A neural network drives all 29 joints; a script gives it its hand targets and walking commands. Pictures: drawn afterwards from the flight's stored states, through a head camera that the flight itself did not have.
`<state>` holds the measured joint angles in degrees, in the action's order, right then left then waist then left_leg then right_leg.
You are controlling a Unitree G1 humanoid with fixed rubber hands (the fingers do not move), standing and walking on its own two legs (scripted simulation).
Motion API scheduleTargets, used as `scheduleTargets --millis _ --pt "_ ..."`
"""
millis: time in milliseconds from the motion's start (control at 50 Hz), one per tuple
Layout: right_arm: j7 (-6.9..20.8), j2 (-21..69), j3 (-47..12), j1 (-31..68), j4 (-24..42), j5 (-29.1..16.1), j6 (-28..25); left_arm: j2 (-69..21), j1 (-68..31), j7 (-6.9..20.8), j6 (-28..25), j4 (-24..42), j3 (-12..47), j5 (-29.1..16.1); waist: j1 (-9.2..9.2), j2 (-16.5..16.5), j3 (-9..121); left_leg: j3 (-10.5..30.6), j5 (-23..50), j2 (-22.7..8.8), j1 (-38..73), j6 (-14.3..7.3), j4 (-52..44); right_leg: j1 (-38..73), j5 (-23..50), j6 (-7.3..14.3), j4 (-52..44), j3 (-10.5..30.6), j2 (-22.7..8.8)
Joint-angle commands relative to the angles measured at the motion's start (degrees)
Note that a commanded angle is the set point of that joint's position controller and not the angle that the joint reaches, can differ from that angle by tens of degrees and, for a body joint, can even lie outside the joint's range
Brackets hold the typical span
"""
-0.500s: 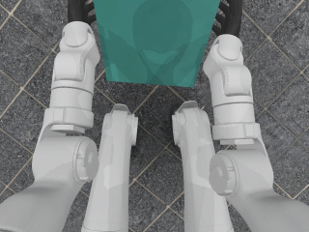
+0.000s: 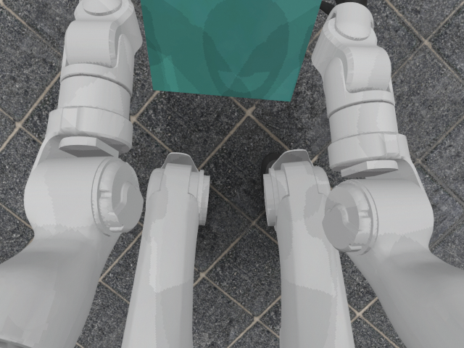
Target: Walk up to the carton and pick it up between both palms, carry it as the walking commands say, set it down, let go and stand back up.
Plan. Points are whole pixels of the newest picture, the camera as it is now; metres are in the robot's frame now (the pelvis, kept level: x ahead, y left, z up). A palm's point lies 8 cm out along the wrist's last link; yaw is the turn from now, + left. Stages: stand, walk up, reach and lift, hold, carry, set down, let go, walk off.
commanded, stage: set down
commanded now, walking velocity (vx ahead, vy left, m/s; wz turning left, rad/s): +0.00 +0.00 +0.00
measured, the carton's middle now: out of the picture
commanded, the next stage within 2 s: none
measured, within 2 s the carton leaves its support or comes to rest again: neither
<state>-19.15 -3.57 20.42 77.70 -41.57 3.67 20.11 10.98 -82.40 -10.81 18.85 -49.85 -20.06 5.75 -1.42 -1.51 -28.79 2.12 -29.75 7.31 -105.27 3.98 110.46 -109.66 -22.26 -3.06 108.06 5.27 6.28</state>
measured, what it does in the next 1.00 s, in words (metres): lowers itself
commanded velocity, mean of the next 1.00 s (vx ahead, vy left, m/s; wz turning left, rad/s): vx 0.00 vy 0.00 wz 0.00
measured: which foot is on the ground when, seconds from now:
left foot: down 0.00-1.00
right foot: down 0.00-1.00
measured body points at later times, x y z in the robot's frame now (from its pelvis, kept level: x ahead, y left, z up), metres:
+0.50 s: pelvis +0.02 +0.02 -0.05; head +0.39 +0.00 +0.20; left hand +0.60 +0.13 -0.20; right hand +0.57 -0.17 -0.20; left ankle +0.15 +0.13 -0.42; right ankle +0.18 -0.12 -0.42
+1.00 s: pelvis +0.07 +0.00 -0.07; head +0.44 +0.02 +0.19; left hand +0.64 +0.13 -0.23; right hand +0.62 -0.18 -0.22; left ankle +0.15 +0.13 -0.42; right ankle +0.18 -0.12 -0.42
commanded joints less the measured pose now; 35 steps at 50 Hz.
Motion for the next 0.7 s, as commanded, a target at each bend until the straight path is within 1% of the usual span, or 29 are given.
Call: scheduleTargets --millis 0,20,40,60,80,100,120,160,200,220,240,260,280,300,340,380,400,420,440,480,500,520,560,580,600,620,640,660,680 --pt "22.6 55.7 -27.5 43.4 8.6 -6.8 -3.2 -58.2 -43.6 22.6 -2.5 12.7 27.1 -9.6 0.13 2.3 128.5 -7.6 3.1 1.6 21.1 -3.9 -10.5 50.4 4.8 1.3 -7.2 -9.0 1.4" --pt "22.5 55.3 -29.8 44.3 12.3 -8.0 -3.0 -57.6 -43.4 22.4 -2.2 15.3 29.8 -10.9 -0.08 3.4 133.9 -7.5 6.2 1.3 23.1 -3.7 -9.0 51.6 8.1 1.2 -5.6 -9.3 1.3" --pt "22.4 55.8 -32.3 44.4 14.6 -9.1 -2.6 -57.8 -46.2 22.3 -2.1 20.2 33.3 -13.3 -1.47 3.4 142.4 -7.5 10.8 1.5 28.1 -3.4 -8.1 55.7 12.6 0.9 -4.8 -10.0 1.3" --pt "21.9 56.5 -36.5 45.6 21.5 -11.5 -2.2 -57.6 -46.5 21.9 -1.7 26.0 37.5 -15.8 -1.84 3.6 151.2 -7.9 16.1 1.7 32.3 -3.2 -6.7 59.7 18.3 0.7 -3.3 -10.4 1.4" --pt "21.3 55.2 -39.5 46.0 28.1 -14.2 -1.8 -56.0 -48.3 21.2 -1.2 32.4 42.4 -19.2 -2.95 3.8 159.6 -7.6 20.5 1.7 36.9 -3.0 -5.7 62.6 23.4 0.5 -1.8 -11.0 1.3" --pt "20.5 54.8 -42.7 48.2 35.1 -17.0 -1.2 -55.1 -48.8 20.3 -0.4 38.2 45.3 -21.3 -2.8 4.0 168.6 -7.8 25.1 1.6 41.7 -3.0 -3.7 66.9 28.1 0.4 0.0 -11.1 1.4" --pt "19.7 54.2 -43.7 47.5 38.5 -19.6 -0.9 -53.8 -50.5 19.2 0.2 43.9 48.3 -23.6 -3.11 6.0 174.1 -7.6 28.0 1.9 46.3 -2.5 -3.0 69.3 30.3 0.9 0.9 -10.9 1.4" --pt "18.7 53.8 -41.6 46.4 38.3 -21.9 -0.7 -51.5 -49.4 17.3 0.9 44.6 47.0 -23.6 -1.33 9.7 167.8 -7.6 26.1 1.7 48.9 -2.4 -3.8 63.0 26.0 1.4 1.1 -11.1 1.1" --pt "19.4 53.3 -35.4 45.8 26.4 -20.5 -1.2 -50.8 -45.8 16.3 0.9 32.9 41.8 -19.7 1.5 13.0 142.3 -7.6 16.0 0.7 42.2 -3.0 -6.1 46.4 13.8 2.2 0.2 -10.7 -0.1" --pt "20.4 54.1 -32.9 45.9 18.9 -19.0 -1.9 -52.6 -44.2 16.5 0.6 24.9 39.4 -18.0 1.58 11.8 130.4 -6.7 11.6 0.4 36.6 -3.6 -6.9 38.2 8.7 2.4 -0.2 -10.6 -0.2" --pt "21.8 54.7 -31.9 46.3 14.3 -17.4 -2.7 -54.2 -41.3 17.0 0.2 17.8 36.6 -15.7 2.74 10.8 122.0 -6.4 9.9 0.1 32.8 -3.9 -7.3 32.3 5.6 2.1 -0.5 -10.5 0.0" --pt "22.8 53.5 -30.9 48.6 12.5 -16.4 -4.1 -54.9 -37.2 17.6 -0.6 10.7 32.8 -13.1 3.66 9.5 116.9 -6.4 10.0 0.2 28.6 -4.1 -6.4 28.9 5.4 1.6 0.0 -10.3 0.1" --pt "23.8 53.1 -29.9 47.7 9.2 -15.0 -4.8 -55.0 -35.3 18.2 -1.7 7.0 30.5 -11.4 3.44 7.9 113.4 -6.4 9.8 -0.1 25.4 -4.1 -5.6 27.3 5.3 1.2 0.3 -10.4 0.1" --pt "24.6 51.8 -29.9 49.7 10.7 -14.0 -5.9 -56.9 -33.6 18.5 -2.5 4.6 28.1 -9.8 3.96 5.8 113.1 -6.0 10.5 0.2 24.4 -4.0 -5.7 27.7 6.1 0.6 0.6 -11.1 0.5" --pt "25.0 50.2 -29.6 51.6 11.7 -13.0 -7.0 -57.8 -32.7 18.9 -3.7 3.6 26.2 -8.8 3.56 3.5 116.4 -6.4 12.0 0.6 24.1 -3.8 -4.6 31.0 8.7 0.3 1.4 -11.8 0.5" --pt "24.8 48.4 -30.3 51.3 11.6 -12.4 -7.5 -57.8 -33.4 18.8 -4.7 4.4 26.8 -9.4 2.92 3.5 120.3 -6.3 14.9 0.8 25.6 -3.3 -3.3 32.4 12.1 0.2 3.2 -12.4 0.4" --pt "24.6 49.8 -31.2 49.5 12.5 -12.7 -7.5 -58.2 -35.4 18.7 -5.3 8.0 27.9 -10.6 2.43 3.0 124.2 -5.9 17.2 1.0 27.0 -3.1 -2.6 34.2 14.1 0.3 3.9 -12.5 0.9" --pt "24.6 49.0 -30.4 47.8 9.9 -12.1 -7.3 -57.6 -37.3 18.8 -5.5 9.0 28.7 -12.0 0.9 3.4 123.9 -5.5 16.7 1.0 27.1 -2.9 -3.2 34.3 13.9 0.5 4.1 -13.0 0.6" --pt "24.5 50.1 -30.6 45.2 8.1 -12.1 -6.8 -56.7 -38.7 18.6 -5.7 11.0 30.1 -12.3 0.14 2.0 124.9 -5.4 17.1 0.8 27.7 -3.1 -2.6 34.2 14.7 0.3 4.5 -13.2 0.7" --pt "25.1 51.4 -28.3 38.8 1.2 -10.6 -5.9 -53.6 -40.0 18.8 -5.7 11.0 29.4 -12.4 -0.65 0.8 118.5 -4.8 13.6 0.5 24.3 -3.5 -3.4 30.8 11.8 0.4 5.0 -13.4 0.8" --pt "25.2 52.0 -27.7 37.9 0.2 -10.2 -5.4 -51.8 -40.0 19.1 -5.5 8.8 27.8 -11.9 0.35 0.3 113.3 -5.4 11.3 0.6 20.5 -3.9 -2.8 30.1 9.9 0.5 4.4 -12.1 0.9" --pt "25.5 52.7 -26.8 35.7 -2.5 -9.5 -4.8 -49.8 -38.3 19.8 -5.3 6.7 27.2 -11.5 0.22 -2.2 108.3 -5.6 8.4 0.5 15.7 -4.1 -2.7 30.2 8.6 0.1 4.3 -12.0 0.9" --pt "26.1 52.2 -24.3 34.4 -5.2 -8.5 -4.1 -48.4 -38.5 20.9 -4.6 4.2 25.4 -10.5 -0.08 -2.6 101.2 -6.4 3.8 0.5 10.0 -4.5 -2.0 28.5 5.3 0.1 4.2 -11.5 1.2" --pt "26.3 52.9 -23.5 34.2 -7.4 -8.2 -3.5 -45.9 -37.8 21.8 -4.2 2.6 23.9 -8.8 2.45 -2.1 97.4 -6.9 1.8 0.5 7.7 -5.1 -1.5 26.6 2.9 -0.1 4.8 -10.9 1.1" --pt "26.5 52.5 -22.2 33.2 -10.4 -8.4 -3.3 -44.5 -36.8 22.5 -3.9 -1.6 23.1 -8.0 1.57 -0.8 90.4 -6.8 -1.9 0.1 4.6 -5.2 -1.7 23.0 0.1 -0.2 4.4 -10.5 1.2" --pt "27.0 53.0 -21.0 33.0 -10.5 -8.3 -3.0 -43.8 -35.5 23.1 -3.4 -3.3 21.8 -6.3 3.56 -0.5 86.1 -7.6 -3.1 0.3 2.6 -5.4 -1.4 20.6 -1.4 0.0 4.5 -10.3 1.7" --pt "27.1 50.9 -20.0 33.8 -11.6 -8.7 -3.2 -42.4 -35.6 23.7 -2.9 -6.4 20.7 -5.5 2.77 0.6 80.8 -7.4 -5.6 -0.3 0.2 -5.6 -0.8 17.4 -3.8 -0.1 4.4 -10.1 1.5" --pt "27.3 50.2 -16.9 31.3 -14.4 -6.9 -3.0 -42.0 -34.2 24.5 -2.5 -8.3 19.3 -3.5 3.16 2.7 75.1 -7.7 -6.8 0.0 -3.5 -5.4 -0.7 14.5 -4.7 0.6 4.1 -9.2 1.6" --pt "27.2 48.6 -15.8 31.3 -14.0 -6.7 -3.3 -41.5 -33.4 24.8 -2.7 -7.9 18.6 -2.9 2.81 3.6 72.7 -7.7 -6.2 -0.3 -3.8 -5.3 -0.2 13.3 -4.0 0.6 3.8 -9.0 1.7"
